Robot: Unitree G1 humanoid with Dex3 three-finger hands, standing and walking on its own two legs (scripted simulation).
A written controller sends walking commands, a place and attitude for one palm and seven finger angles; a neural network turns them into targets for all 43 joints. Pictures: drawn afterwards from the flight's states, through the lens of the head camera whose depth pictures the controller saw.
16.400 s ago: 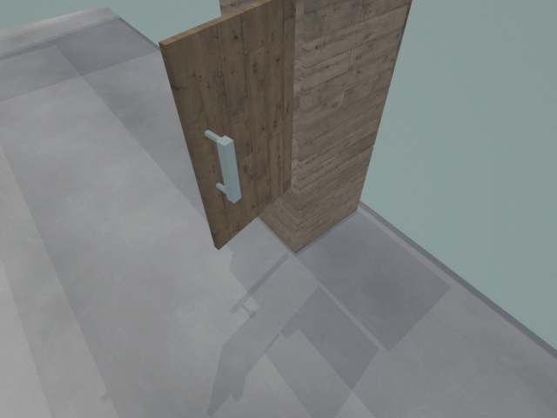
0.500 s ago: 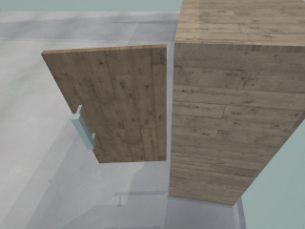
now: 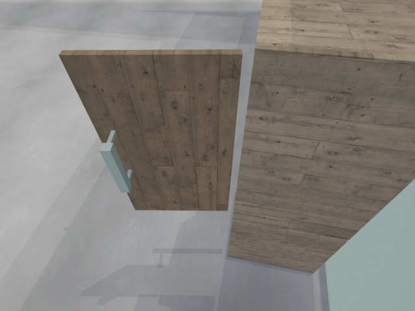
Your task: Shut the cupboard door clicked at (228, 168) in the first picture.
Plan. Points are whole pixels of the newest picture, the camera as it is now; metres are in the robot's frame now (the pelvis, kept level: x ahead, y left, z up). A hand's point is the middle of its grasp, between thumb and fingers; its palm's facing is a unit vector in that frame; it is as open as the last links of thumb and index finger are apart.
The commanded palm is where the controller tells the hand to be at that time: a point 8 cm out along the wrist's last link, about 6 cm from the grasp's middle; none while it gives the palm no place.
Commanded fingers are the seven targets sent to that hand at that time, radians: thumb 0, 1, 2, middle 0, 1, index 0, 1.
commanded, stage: come to a stop and stand still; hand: left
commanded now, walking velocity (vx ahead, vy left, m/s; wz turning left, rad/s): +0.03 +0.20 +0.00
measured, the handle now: (119, 162) +0.45 +0.26 -0.03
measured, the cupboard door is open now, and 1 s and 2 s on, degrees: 100 100 100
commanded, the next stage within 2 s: look again from close up in 1.62 s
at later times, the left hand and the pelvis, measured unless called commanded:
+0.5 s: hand out of the picture +0.05 +0.25 -0.17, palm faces +0.01 -0.98 -0.22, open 7.4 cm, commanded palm none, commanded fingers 0.00 0.90 0.90 -0.20 -0.30 -0.20 -0.30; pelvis +0.00 +0.07 +0.00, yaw -1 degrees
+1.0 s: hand out of the picture +0.06 +0.20 -0.17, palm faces -0.07 -0.97 -0.22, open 7.3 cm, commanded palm none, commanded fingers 0.00 0.90 0.90 -0.20 -0.30 -0.20 -0.30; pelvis +0.00 +0.03 +0.00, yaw -3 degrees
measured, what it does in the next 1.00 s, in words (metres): steps on the spot: right foot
